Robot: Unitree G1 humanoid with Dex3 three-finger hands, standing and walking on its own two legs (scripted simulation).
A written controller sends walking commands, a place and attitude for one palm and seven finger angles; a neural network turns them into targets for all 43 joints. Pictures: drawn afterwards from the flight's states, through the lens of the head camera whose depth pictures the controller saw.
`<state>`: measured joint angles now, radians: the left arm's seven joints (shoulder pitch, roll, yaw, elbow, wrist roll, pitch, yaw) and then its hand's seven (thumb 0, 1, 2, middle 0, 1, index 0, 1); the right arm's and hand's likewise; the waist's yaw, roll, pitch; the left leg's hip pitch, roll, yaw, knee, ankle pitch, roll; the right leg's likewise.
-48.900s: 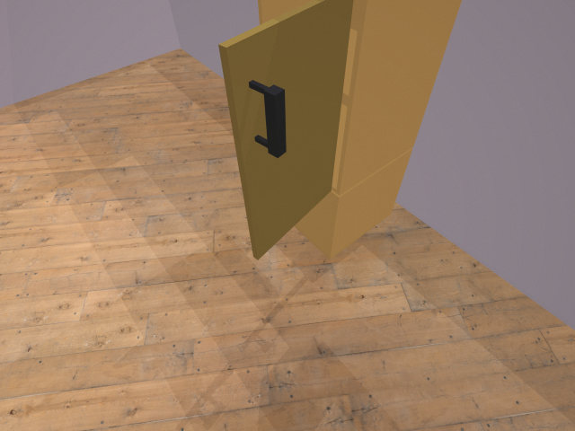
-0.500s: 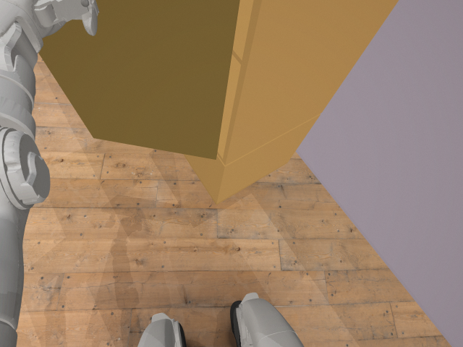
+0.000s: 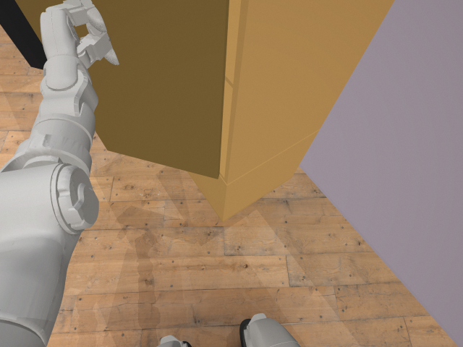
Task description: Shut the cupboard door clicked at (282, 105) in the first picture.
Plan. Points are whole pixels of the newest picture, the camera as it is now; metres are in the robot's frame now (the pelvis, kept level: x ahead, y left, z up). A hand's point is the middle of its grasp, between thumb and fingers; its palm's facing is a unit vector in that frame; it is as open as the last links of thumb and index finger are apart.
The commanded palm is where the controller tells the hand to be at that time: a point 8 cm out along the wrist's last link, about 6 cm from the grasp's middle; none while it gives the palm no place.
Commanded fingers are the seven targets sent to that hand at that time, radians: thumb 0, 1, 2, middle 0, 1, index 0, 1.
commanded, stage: pull the fist back off the door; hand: left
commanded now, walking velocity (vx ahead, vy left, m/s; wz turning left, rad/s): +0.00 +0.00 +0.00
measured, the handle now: (26, 19) +0.65 +0.22 +0.14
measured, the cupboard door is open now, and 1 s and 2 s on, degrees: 41 41 41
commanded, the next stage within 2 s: draw the hand back to the body in 0.38 s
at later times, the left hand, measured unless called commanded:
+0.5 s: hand (107, 78) +0.49 +0.09 +0.16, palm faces +0.09 -1.00 -0.01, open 3.1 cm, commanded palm +0.47 +0.15 +0.15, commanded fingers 0.00 0.90 0.90 -1.30 -1.50 -1.30 -1.50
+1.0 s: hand (40, 155) +0.37 +0.15 +0.18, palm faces +0.10 -0.99 -0.02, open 3.1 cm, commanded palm +0.32 +0.21 +0.18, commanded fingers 0.00 0.90 0.90 -1.13 -1.32 -1.13 -1.32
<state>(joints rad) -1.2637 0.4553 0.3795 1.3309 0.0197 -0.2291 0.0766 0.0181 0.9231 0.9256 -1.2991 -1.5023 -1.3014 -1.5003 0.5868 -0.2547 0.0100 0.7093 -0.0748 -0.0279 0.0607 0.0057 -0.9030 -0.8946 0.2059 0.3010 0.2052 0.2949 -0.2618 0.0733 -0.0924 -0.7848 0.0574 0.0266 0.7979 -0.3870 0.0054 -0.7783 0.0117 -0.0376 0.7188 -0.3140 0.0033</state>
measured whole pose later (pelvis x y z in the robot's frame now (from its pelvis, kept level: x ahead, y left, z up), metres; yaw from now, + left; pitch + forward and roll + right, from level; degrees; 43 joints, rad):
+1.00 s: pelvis -0.01 -0.01 +0.03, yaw +1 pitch +2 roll +0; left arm -0.42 0.23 0.21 0.50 -0.18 -0.10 -0.06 0.02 0.90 0.90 -1.29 -1.49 -1.29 -1.48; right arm 0.32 -0.26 0.00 0.68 0.06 -0.05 -0.07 0.02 -0.90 -0.90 0.20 0.30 0.20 0.29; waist -0.03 0.06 -0.06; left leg -0.31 0.04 0.05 0.58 -0.31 -0.01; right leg -0.34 0.00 -0.02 0.57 -0.27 -0.01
